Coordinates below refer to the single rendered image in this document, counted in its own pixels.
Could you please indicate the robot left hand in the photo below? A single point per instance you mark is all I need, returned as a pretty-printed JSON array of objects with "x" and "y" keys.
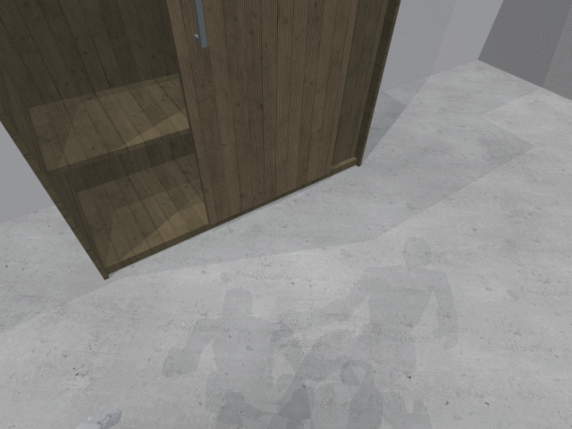
[{"x": 102, "y": 420}]

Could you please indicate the wardrobe door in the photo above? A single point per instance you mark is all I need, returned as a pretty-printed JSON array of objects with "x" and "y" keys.
[
  {"x": 365, "y": 41},
  {"x": 263, "y": 100}
]

